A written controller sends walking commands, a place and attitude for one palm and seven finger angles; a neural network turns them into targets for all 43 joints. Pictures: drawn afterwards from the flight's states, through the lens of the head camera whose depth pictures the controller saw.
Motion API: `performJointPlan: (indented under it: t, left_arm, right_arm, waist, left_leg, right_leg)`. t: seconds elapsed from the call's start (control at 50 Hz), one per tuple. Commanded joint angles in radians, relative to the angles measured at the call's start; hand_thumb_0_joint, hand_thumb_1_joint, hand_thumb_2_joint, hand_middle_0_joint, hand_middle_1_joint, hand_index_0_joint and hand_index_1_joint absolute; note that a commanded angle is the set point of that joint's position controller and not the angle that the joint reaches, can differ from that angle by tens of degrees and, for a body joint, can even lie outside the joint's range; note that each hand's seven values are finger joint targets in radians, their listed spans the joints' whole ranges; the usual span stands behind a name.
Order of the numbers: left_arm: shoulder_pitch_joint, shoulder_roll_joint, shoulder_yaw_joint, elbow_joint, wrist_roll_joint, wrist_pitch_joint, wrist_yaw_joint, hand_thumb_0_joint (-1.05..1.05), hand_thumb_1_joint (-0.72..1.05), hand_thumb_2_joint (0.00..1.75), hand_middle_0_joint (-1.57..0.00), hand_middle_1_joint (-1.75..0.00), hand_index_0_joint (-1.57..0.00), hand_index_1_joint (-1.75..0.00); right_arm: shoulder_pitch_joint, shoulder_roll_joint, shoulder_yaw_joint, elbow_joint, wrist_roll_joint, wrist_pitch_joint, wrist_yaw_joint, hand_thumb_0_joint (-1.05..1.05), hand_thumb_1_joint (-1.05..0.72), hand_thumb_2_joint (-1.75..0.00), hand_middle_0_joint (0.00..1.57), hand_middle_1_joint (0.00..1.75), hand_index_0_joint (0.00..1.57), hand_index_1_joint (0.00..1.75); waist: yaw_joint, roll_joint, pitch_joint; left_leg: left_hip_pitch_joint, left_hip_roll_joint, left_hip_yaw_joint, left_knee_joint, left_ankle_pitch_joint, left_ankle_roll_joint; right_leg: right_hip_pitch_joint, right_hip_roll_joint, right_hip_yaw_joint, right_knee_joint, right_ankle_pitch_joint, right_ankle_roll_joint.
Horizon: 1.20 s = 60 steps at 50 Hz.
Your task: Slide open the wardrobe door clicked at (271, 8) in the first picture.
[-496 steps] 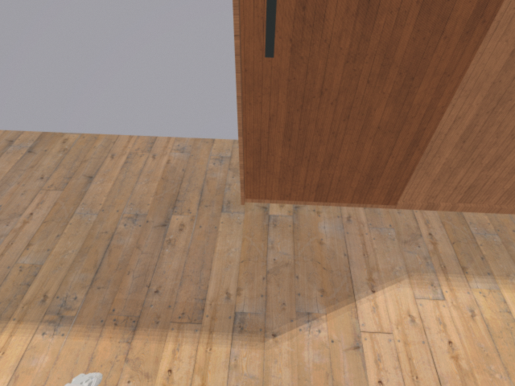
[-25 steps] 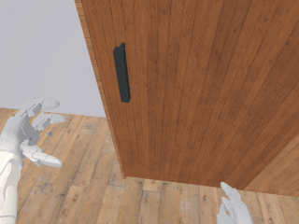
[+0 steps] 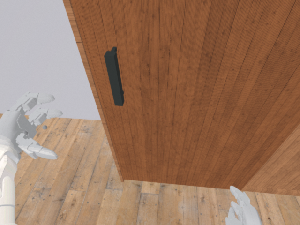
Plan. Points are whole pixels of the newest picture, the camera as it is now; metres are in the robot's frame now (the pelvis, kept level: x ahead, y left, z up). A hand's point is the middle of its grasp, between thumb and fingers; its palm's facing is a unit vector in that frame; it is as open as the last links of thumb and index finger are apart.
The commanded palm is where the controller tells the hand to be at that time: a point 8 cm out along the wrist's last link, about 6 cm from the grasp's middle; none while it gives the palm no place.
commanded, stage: raise the hand with hooked fingers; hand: left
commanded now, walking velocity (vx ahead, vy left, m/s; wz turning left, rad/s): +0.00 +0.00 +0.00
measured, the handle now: (117, 77) +0.51 +0.17 +0.14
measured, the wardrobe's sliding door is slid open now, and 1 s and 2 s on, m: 0.00 0.00 0.00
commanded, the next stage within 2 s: move the hooked fingers beside the handle in 0.14 s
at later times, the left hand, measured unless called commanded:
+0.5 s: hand (56, 120) +0.30 +0.26 +0.16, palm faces +0.04 -1.00 -0.05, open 14.0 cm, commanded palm +0.27 +0.31 +0.16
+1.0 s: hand (69, 107) +0.35 +0.25 +0.15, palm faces +0.04 -1.00 -0.02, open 14.0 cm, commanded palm +0.33 +0.30 +0.15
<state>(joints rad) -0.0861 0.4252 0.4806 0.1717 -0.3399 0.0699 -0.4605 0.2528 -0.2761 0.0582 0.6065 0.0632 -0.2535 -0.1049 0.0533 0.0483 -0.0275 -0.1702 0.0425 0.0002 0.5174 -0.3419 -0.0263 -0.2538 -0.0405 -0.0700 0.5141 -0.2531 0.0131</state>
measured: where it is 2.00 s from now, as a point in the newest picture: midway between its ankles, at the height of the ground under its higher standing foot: outside the picture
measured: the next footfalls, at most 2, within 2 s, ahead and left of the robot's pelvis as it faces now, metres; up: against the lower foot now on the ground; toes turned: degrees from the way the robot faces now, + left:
none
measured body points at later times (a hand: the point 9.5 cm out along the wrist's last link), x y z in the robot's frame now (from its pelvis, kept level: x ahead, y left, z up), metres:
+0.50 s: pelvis -0.01 +0.00 +0.00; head -0.01 -0.01 +0.45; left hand +0.29 +0.32 +0.16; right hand +0.17 -0.22 -0.08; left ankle -0.04 +0.14 -0.73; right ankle +0.01 -0.13 -0.73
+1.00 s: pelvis -0.01 +0.00 +0.00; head +0.00 -0.01 +0.45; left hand +0.34 +0.31 +0.16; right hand +0.14 -0.24 -0.09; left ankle -0.04 +0.14 -0.73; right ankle +0.01 -0.13 -0.73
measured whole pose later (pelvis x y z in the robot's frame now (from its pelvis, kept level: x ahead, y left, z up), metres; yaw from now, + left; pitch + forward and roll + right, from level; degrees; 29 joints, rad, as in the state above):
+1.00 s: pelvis -0.01 +0.00 +0.00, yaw +0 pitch +2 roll +0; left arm -0.39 0.43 0.39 0.50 -0.26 0.03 -0.39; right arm 0.28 -0.28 0.06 0.63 0.07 -0.20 -0.12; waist 0.02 0.04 -0.03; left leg -0.22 0.03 0.01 0.51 -0.33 -0.02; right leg -0.30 -0.05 -0.06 0.51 -0.24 0.02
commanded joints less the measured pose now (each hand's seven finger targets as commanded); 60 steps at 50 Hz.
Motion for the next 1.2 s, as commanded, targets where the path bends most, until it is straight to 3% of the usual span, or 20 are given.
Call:
performJointPlan:
  t: [0.0,0.06,0.16,0.2,0.26,0.34,0.36,0.42,0.54,0.58,0.62,0.66,0.72,0.78,0.8,0.86,0.92,1.0,1.06,1.18]
  left_arm:
    - [-0.305,0.294,0.084,-0.214,-0.011,-0.057,0.007,0.0,-0.5,0.3,-0.3,-1.2,-0.3,-1.2]
    - [-0.283,0.291,0.082,-0.206,-0.016,-0.055,0.003,0.0,-0.5,0.3,-0.3,-1.2,-0.3,-1.2]
    - [-0.281,0.295,0.088,-0.184,-0.023,-0.053,-0.002,0.0,-0.5,0.3,-0.3,-1.2,-0.3,-1.2]
    - [-0.291,0.294,0.085,-0.196,-0.014,-0.051,0.001,0.0,-0.5,0.3,-0.3,-1.2,-0.3,-1.2]
    - [-0.35,0.254,0.034,-0.192,-0.014,-0.057,0.007,0.0,-0.5,0.3,-0.3,-1.2,-0.3,-1.2]
    - [-0.432,0.242,-0.002,-0.138,0.011,-0.058,0.028,0.0,-0.5,0.3,-0.3,-1.2,-0.3,-1.2]
    - [-0.449,0.254,0.001,-0.138,0.014,-0.061,0.034,0.0,-0.5,0.3,-0.3,-1.2,-0.3,-1.2]
    - [-0.468,0.256,0.005,-0.122,0.027,-0.068,0.05,0.0,-0.5,0.3,-0.3,-1.2,-0.3,-1.2]
    - [-0.505,0.232,-0.015,-0.058,0.041,-0.071,0.074,0.0,-0.5,0.3,-0.3,-1.2,-0.3,-1.2]
    - [-0.484,0.279,0.031,-0.041,0.042,-0.069,0.08,0.0,-0.5,0.3,-0.3,-1.2,-0.3,-1.2]
    - [-0.505,0.264,0.019,-0.053,0.048,-0.074,0.084,0.0,-0.5,0.3,-0.3,-1.2,-0.3,-1.2]
    - [-0.492,0.274,0.028,-0.036,0.046,-0.076,0.085,0.0,-0.5,0.3,-0.3,-1.2,-0.3,-1.2]
    - [-0.536,0.274,0.024,0.016,0.047,-0.074,0.079,0.0,-0.5,0.3,-0.3,-1.2,-0.3,-1.2]
    - [-0.597,0.249,-0.017,-0.017,0.05,-0.091,0.073,0.0,-0.5,0.3,-0.3,-1.2,-0.3,-1.2]
    - [-0.585,0.278,0.012,0.004,0.052,-0.094,0.076,0.0,-0.5,0.3,-0.3,-1.2,-0.3,-1.2]
    - [-0.628,0.262,-0.021,0.064,0.052,-0.098,0.071,0.0,-0.5,0.3,-0.3,-1.2,-0.3,-1.2]
    - [-0.71,0.28,-0.026,0.106,0.064,-0.108,0.07,0.0,-0.5,0.3,-0.3,-1.2,-0.3,-1.2]
    - [-0.758,0.257,-0.055,0.132,0.07,-0.132,0.076,0.0,-0.5,0.3,-0.3,-1.2,-0.3,-1.2]
    - [-0.776,0.273,-0.046,0.211,0.074,-0.138,0.086,0.0,-0.5,0.3,-0.3,-1.2,-0.3,-1.2]
    - [-0.856,0.321,-0.023,0.281,0.103,-0.16,0.102,0.0,-0.5,0.3,-0.3,-1.2,-0.3,-1.2]
  right_arm:
    - [-0.101,-0.106,-0.041,-0.164,0.006,-0.054,-0.019,0.0,-0.9,-0.9,0.2,0.3,0.2,0.3]
    - [-0.099,-0.107,-0.038,-0.165,0.003,-0.054,-0.021,0.0,-0.9,-0.9,0.2,0.3,0.2,0.3]
    - [-0.107,-0.107,-0.035,-0.162,0.004,-0.052,-0.02,0.0,-0.9,-0.9,0.2,0.3,0.2,0.3]
    - [-0.109,-0.105,-0.034,-0.168,0.005,-0.052,-0.02,0.0,-0.9,-0.9,0.2,0.3,0.2,0.3]
    - [-0.106,-0.102,-0.032,-0.16,0.006,-0.054,-0.024,0.0,-0.9,-0.9,0.2,0.3,0.2,0.3]
    - [-0.097,-0.106,-0.032,-0.147,0.009,-0.054,-0.036,0.0,-0.9,-0.9,0.2,0.3,0.2,0.3]
    - [-0.092,-0.108,-0.033,-0.144,0.006,-0.052,-0.036,0.0,-0.9,-0.9,0.2,0.3,0.2,0.3]
    - [-0.092,-0.103,-0.034,-0.144,0.004,-0.053,-0.036,0.0,-0.9,-0.9,0.2,0.3,0.2,0.3]
    - [-0.087,-0.104,-0.034,-0.14,0.004,-0.042,-0.028,0.0,-0.9,-0.9,0.2,0.3,0.2,0.3]
    - [-0.085,-0.11,-0.038,-0.145,0.002,-0.034,-0.023,0.0,-0.9,-0.9,0.2,0.3,0.2,0.3]
    - [-0.085,-0.107,-0.039,-0.15,0.001,-0.031,-0.02,0.0,-0.9,-0.9,0.2,0.3,0.2,0.3]
    - [-0.077,-0.11,-0.041,-0.149,-0.001,-0.025,-0.017,0.0,-0.9,-0.9,0.2,0.3,0.2,0.3]
    - [-0.062,-0.116,-0.045,-0.139,0.004,-0.015,-0.021,0.0,-0.9,-0.9,0.2,0.3,0.2,0.3]
    - [-0.058,-0.113,-0.047,-0.142,0.003,-0.013,-0.022,0.0,-0.9,-0.9,0.2,0.3,0.2,0.3]
    - [-0.049,-0.117,-0.049,-0.138,0.002,-0.011,-0.023,0.0,-0.9,-0.9,0.2,0.3,0.2,0.3]
    - [-0.038,-0.124,-0.048,-0.124,0.003,-0.002,-0.027,0.0,-0.9,-0.9,0.2,0.3,0.2,0.3]
    - [-0.028,-0.125,-0.049,-0.113,0.005,0.005,-0.03,0.0,-0.9,-0.9,0.2,0.3,0.2,0.3]
    - [-0.013,-0.124,-0.052,-0.113,0.003,0.01,-0.027,0.0,-0.9,-0.9,0.2,0.3,0.2,0.3]
    - [-0.001,-0.131,-0.051,-0.101,0.002,0.021,-0.024,0.0,-0.9,-0.9,0.2,0.3,0.2,0.3]
    - [0.028,-0.135,-0.056,-0.099,-0.002,0.045,-0.013,0.0,-0.9,-0.9,0.2,0.3,0.2,0.3]
  waist:
    - [-0.006,0.059,-0.16]
    - [-0.003,0.002,-0.165]
    - [-0.002,0.001,-0.146]
    - [-0.002,0.043,-0.167]
    - [-0.02,0.014,-0.136]
    - [-0.035,0.044,-0.127]
    - [-0.031,0.018,-0.14]
    - [-0.026,0.041,-0.186]
    - [-0.024,0.025,-0.178]
    - [-0.009,0.013,-0.206]
    - [-0.011,0.031,-0.223]
    - [-0.009,-0.007,-0.229]
    - [-0.028,-0.019,-0.202]
    - [-0.036,0.037,-0.236]
    - [-0.031,0.015,-0.241]
    - [-0.048,-0.025,-0.206]
    - [-0.061,0.025,-0.213]
    - [-0.063,0.017,-0.258]
    - [-0.061,-0.016,-0.235]
    - [-0.066,-0.01,-0.281]
  left_leg:
    - [-0.016,-0.05,0.014,-0.069,0.288,0.045]
    - [-0.019,-0.047,0.007,-0.069,0.301,0.046]
    - [-0.03,-0.047,0.005,-0.073,0.275,0.044]
    - [-0.018,-0.049,0.007,-0.075,0.286,0.042]
    - [-0.02,-0.045,0.003,-0.078,0.256,0.042]
    - [-0.021,-0.047,-0.002,-0.086,0.206,0.04]
    - [-0.014,-0.043,-0.005,-0.086,0.22,0.041]
    - [-0.004,-0.046,-0.004,-0.084,0.256,0.039]
    - [-0.023,-0.042,0.001,-0.091,0.279,0.034]
    - [-0.033,-0.043,0.006,-0.088,0.297,0.036]
    - [-0.03,-0.044,0.01,-0.087,0.316,0.034]
    - [-0.032,-0.042,0.015,-0.08,0.331,0.038]
    - [-0.046,-0.041,0.019,-0.08,0.297,0.04]
    - [-0.014,-0.041,0.019,-0.074,0.333,0.04]
    - [-0.02,-0.042,0.017,-0.069,0.338,0.04]
    - [-0.042,-0.039,0.017,-0.07,0.3,0.042]
    - [-0.042,-0.044,0.017,-0.069,0.277,0.041]
    - [-0.028,-0.042,0.014,-0.058,0.308,0.042]
    - [-0.057,-0.04,0.012,-0.06,0.293,0.041]
    - [-0.078,-0.039,0.017,-0.048,0.321,0.043]
  right_leg:
    - [0.124,0.032,0.003,-0.048,0.255,-0.022]
    - [0.144,0.035,-0.001,-0.047,0.265,-0.023]
    - [0.131,0.037,0.0,-0.055,0.237,-0.022]
    - [0.13,0.035,-0.003,-0.049,0.245,-0.024]
    - [0.109,0.04,-0.002,-0.061,0.21,-0.023]
    - [0.068,0.036,-0.001,-0.066,0.149,-0.022]
    - [0.082,0.039,-0.002,-0.066,0.157,-0.025]
    - [0.103,0.032,-0.003,-0.053,0.199,-0.027]
    - [0.103,0.029,-0.007,-0.046,0.227,-0.029]
    - [0.136,0.028,-0.001,-0.042,0.25,-0.031]
    - [0.143,0.025,0.0,-0.035,0.274,-0.032]
    - [0.153,0.028,0.002,-0.035,0.294,-0.03]
    - [0.121,0.029,0.005,-0.04,0.276,-0.026]
    - [0.123,0.028,0.01,-0.033,0.303,-0.031]
    - [0.129,0.029,0.009,-0.031,0.311,-0.03]
    - [0.105,0.031,0.01,-0.039,0.277,-0.028]
    - [0.084,0.027,0.015,-0.04,0.256,-0.029]
    - [0.094,0.029,0.015,-0.029,0.286,-0.031]
    - [0.089,0.03,0.015,-0.03,0.272,-0.032]
    - [0.106,0.028,0.022,-0.01,0.318,-0.033]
